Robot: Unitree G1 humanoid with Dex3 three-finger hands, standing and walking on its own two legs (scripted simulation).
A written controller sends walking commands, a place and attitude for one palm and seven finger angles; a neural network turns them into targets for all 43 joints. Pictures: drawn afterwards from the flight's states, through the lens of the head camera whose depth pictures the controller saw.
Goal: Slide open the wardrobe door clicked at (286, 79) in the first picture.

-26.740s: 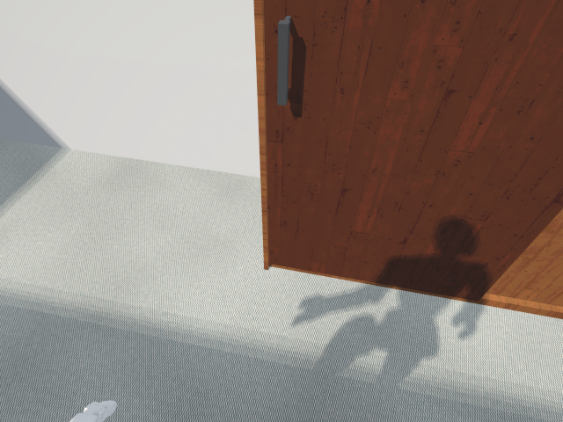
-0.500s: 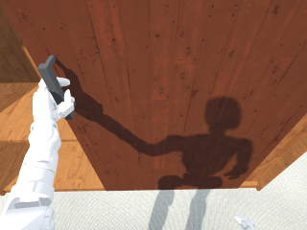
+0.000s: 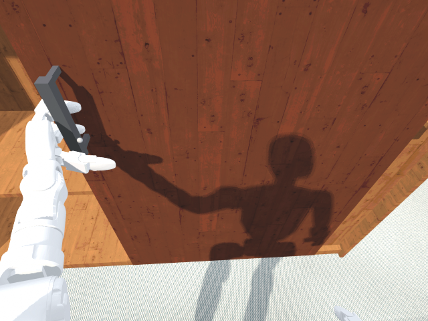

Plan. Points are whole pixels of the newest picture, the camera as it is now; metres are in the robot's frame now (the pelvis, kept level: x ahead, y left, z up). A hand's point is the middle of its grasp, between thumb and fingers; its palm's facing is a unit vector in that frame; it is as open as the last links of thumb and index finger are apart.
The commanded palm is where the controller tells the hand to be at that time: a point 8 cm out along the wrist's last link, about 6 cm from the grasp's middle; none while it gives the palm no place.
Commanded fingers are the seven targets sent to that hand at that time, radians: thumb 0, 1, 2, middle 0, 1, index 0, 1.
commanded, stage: loosen the grip on the handle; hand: left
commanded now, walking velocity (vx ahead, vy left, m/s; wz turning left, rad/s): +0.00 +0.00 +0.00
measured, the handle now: (69, 116) +0.44 +0.30 +0.15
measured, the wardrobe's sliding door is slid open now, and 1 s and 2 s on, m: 0.67 0.67 0.67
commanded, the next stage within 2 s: slip the hand off the handle in 0.10 s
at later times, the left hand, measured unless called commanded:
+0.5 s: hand (45, 146) +0.39 +0.34 +0.12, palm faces +0.47 -0.86 -0.19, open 14.4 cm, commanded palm +0.35 +0.36 +0.12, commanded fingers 0.00 -0.55 0.20 -0.25 -1.15 -0.25 -1.15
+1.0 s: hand (32, 154) +0.36 +0.35 +0.12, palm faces +0.39 -0.90 -0.19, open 14.7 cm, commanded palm +0.30 +0.38 +0.12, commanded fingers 0.00 -0.55 0.20 -0.25 -1.15 -0.25 -1.15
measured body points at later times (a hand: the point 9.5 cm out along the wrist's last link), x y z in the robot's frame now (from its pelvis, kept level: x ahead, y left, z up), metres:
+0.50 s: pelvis +0.03 +0.01 +0.00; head +0.04 +0.02 +0.45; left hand +0.36 +0.38 +0.13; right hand +0.17 -0.24 -0.09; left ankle +0.07 +0.09 -0.73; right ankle +0.00 -0.08 -0.73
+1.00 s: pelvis +0.02 +0.03 +0.00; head +0.03 +0.04 +0.45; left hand +0.34 +0.39 +0.13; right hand +0.13 -0.23 -0.10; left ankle +0.07 +0.09 -0.73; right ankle +0.00 -0.08 -0.73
